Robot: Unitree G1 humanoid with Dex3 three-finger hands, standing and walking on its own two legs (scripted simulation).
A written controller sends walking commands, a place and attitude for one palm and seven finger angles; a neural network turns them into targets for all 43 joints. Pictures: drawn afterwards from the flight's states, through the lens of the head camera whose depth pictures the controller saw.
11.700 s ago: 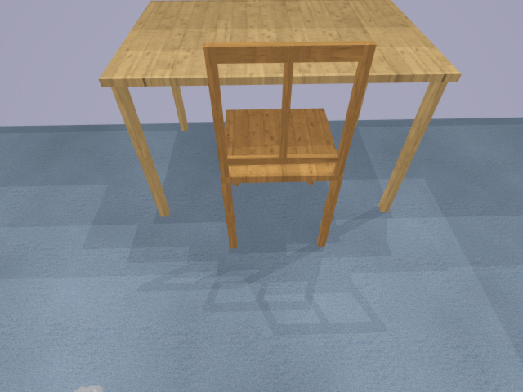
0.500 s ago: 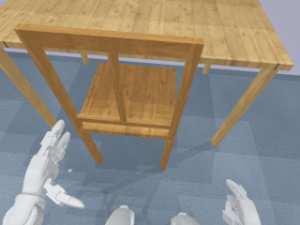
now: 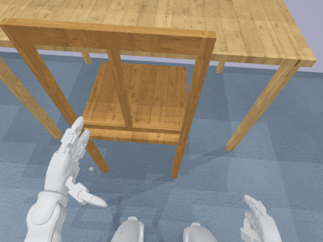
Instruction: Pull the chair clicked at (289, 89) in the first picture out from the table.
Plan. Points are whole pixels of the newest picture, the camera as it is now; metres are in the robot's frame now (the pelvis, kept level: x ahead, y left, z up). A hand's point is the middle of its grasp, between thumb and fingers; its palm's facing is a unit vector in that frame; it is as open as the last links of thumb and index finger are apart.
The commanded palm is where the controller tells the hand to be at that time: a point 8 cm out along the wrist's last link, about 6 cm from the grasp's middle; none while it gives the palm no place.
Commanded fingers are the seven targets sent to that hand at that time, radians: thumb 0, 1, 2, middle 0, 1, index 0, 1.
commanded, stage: aim the fingers beside a spindle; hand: left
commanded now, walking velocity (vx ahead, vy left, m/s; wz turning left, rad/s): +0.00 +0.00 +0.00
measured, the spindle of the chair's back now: (122, 95) +0.50 +0.13 +0.02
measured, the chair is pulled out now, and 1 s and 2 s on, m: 0.00 0.00 0.00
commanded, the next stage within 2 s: push the fingers through the gap in 1.56 s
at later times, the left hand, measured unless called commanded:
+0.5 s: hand (107, 153) +0.32 +0.15 +0.01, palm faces -0.07 -1.00 -0.02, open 17.0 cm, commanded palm +0.31 +0.20 +0.02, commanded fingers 0.00 -0.50 0.30 -0.06 -0.08 -0.06 -0.08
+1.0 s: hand (126, 143) +0.37 +0.11 -0.01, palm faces -0.09 -1.00 -0.03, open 17.0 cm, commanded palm +0.35 +0.17 -0.01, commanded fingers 0.00 -0.50 0.30 -0.06 -0.08 -0.06 -0.08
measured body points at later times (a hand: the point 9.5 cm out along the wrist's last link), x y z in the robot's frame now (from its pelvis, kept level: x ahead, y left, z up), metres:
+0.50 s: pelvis +0.00 +0.00 -0.01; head +0.10 +0.01 +0.42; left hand +0.32 +0.20 +0.01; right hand +0.15 -0.25 -0.11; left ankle +0.02 +0.11 -0.65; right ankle +0.00 -0.11 -0.65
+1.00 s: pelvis -0.01 +0.00 -0.03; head +0.11 +0.00 +0.40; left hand +0.36 +0.16 -0.01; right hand +0.12 -0.25 -0.15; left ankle +0.02 +0.11 -0.65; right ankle +0.00 -0.11 -0.65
